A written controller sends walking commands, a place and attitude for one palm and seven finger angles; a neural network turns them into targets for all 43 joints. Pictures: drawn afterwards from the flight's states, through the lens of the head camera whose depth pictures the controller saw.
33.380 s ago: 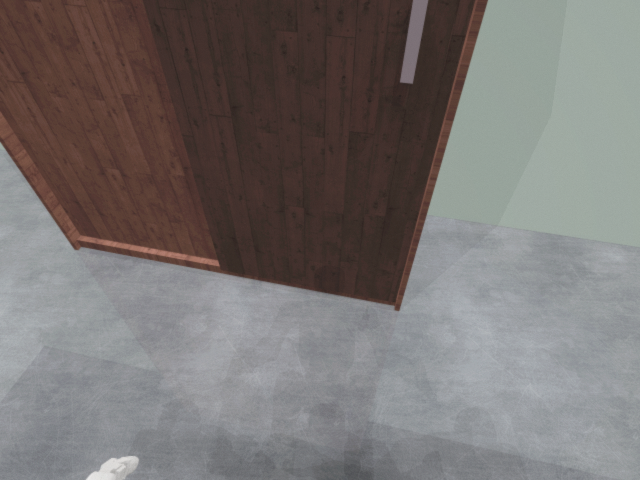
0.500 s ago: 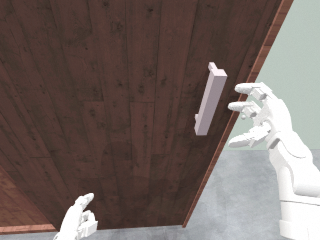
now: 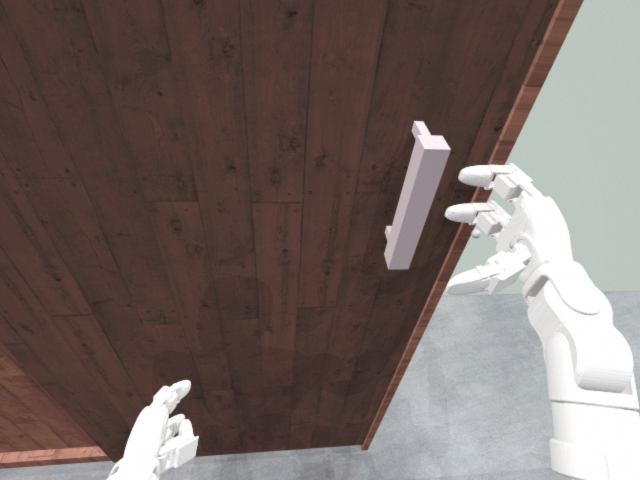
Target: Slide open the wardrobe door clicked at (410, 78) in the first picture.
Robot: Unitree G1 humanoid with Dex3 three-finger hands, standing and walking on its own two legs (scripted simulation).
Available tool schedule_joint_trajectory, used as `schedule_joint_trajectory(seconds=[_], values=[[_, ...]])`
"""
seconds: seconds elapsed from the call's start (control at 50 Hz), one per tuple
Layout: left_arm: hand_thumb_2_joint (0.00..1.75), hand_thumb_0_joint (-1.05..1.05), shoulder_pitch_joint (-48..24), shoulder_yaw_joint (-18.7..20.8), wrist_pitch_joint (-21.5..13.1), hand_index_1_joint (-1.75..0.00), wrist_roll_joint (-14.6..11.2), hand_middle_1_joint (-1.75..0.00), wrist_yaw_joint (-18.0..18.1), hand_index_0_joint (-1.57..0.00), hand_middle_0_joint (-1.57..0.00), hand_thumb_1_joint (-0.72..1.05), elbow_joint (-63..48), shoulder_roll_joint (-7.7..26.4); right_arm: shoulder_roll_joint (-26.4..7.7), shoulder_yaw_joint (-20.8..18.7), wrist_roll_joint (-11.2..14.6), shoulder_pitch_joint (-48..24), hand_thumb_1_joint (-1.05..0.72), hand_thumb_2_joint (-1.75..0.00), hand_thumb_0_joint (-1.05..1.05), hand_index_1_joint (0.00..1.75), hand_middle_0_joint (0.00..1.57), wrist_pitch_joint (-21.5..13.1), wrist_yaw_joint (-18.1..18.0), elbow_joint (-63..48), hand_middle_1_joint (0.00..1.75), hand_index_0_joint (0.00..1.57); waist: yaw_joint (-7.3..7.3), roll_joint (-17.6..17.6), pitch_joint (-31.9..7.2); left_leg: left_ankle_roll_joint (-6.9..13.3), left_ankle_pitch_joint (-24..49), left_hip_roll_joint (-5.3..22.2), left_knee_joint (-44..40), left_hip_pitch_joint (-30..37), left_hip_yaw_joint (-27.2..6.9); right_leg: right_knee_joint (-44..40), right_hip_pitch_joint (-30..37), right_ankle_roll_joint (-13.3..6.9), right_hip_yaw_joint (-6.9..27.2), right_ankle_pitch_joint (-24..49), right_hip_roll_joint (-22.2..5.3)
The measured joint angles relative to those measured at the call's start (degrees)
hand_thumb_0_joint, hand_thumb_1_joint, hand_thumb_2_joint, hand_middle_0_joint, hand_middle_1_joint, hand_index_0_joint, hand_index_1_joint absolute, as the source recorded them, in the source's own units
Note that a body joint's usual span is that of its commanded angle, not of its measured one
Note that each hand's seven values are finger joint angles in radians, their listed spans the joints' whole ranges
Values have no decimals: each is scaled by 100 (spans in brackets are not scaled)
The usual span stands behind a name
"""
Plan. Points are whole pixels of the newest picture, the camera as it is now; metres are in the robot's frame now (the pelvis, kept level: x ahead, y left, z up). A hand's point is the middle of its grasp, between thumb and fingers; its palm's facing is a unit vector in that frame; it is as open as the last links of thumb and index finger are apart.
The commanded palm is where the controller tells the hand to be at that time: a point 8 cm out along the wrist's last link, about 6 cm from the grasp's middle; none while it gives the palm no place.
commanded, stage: move the hooked fingers beside the handle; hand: right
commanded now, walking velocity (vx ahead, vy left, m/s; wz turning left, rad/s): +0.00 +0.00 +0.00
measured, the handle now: (407, 198) +0.38 -0.06 +0.21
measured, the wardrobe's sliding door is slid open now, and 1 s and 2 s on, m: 0.00 0.00 0.00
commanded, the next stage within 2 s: none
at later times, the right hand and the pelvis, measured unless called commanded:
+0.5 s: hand (477, 252) +0.31 -0.13 +0.20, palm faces -0.12 +0.99 -0.07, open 14.0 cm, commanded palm +0.31 -0.19 +0.22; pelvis +0.00 +0.00 +0.00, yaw +0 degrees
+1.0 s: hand (475, 224) +0.33 -0.13 +0.22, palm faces -0.10 +0.99 -0.07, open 14.0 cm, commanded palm +0.31 -0.18 +0.21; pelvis -0.01 +0.01 +0.00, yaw +0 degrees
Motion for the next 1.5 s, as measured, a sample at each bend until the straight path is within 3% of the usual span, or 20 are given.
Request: schedule_joint_trajectory(seconds=[0.2,0.34,0.48,0.58,0.74,0.92,1.04,1.1,1.22,1.3,1.42,1.5], values=[[90,1,44,4,-81,-30,28,-30,11,-20,-20,90,29,-5,-12,33,32,210,50,-30,-1,120,31,-128,-28,-348,120,30,19,15,15,5,-41,-13,-12,114,-21,-8,122,3,-24,-55,-14],[90,1,39,19,13,-30,-10,-30,-31,-20,-20,90,-14,21,-97,-168,54,368,50,-30,-1,120,31,71,33,-377,120,30,16,-13,-59,9,-31,-28,-44,126,-21,-16,125,10,-26,-59,-32],[90,1,31,56,-141,-30,3,-30,6,-20,-20,90,-46,53,66,134,45,816,50,-30,-1,120,30,-11,34,-973,120,30,-52,-32,-6,-3,-52,8,9,135,13,21,124,-3,6,-55,6],[90,1,-104,-19,-145,-30,25,-30,25,-20,-20,90,90,-2,60,223,77,413,51,-30,-1,120,31,-34,-53,-865,120,30,-83,12,19,8,-48,17,35,167,51,25,153,8,43,-24,15],[90,1,-168,-78,102,-30,-3,-30,-24,-20,-20,90,2,-32,-29,21,-9,-9,51,-30,-1,120,31,292,-89,-72,120,30,6,-47,-2,26,36,-12,17,48,33,-7,52,29,24,55,-15],[90,1,52,-27,-80,-30,33,-30,20,-20,-20,90,82,5,88,247,47,313,50,-30,-1,120,30,-191,-87,-582,120,30,2,12,52,39,11,-17,31,123,16,-44,157,39,5,50,-21],[90,1,-23,-43,97,-30,-13,-30,-1,-20,-20,90,188,38,-131,-34,31,-274,51,-30,-1,120,31,80,-126,131,120,30,45,7,32,61,42,-59,0,101,37,-25,111,65,26,56,-63],[90,1,17,6,138,-30,-34,-30,-17,-20,-20,90,101,76,-140,-146,27,-184,50,-30,-1,120,32,161,-71,227,121,30,65,-36,22,61,71,-64,-28,45,24,-48,58,63,13,75,-70],[90,1,144,87,-59,-30,-20,-30,10,-20,-20,90,7,103,61,126,22,441,50,-30,-1,120,32,-120,22,-411,121,30,29,-47,39,47,25,-35,-1,51,15,-61,81,48,1,52,-41],[90,1,82,50,-144,-30,8,-30,24,-20,-20,90,84,50,61,210,51,456,50,-30,-1,120,31,-219,-25,-631,121,30,5,1,44,52,-14,-34,14,131,14,-64,170,51,-1,22,-41],[90,1,-94,-18,-26,-30,-3,-30,-15,-20,-20,90,99,6,-46,5,40,15,51,-30,-1,120,31,35,-117,-264,120,30,2,-22,9,59,-10,-50,-5,149,28,-46,168,60,12,9,-58],[90,1,-125,-25,70,-30,-12,-30,-28,-20,-20,90,17,12,-85,-111,46,98,50,-30,-1,120,31,209,-13,-35,120,30,21,-56,-17,52,13,-50,-32,95,21,-68,114,53,4,26,-58]])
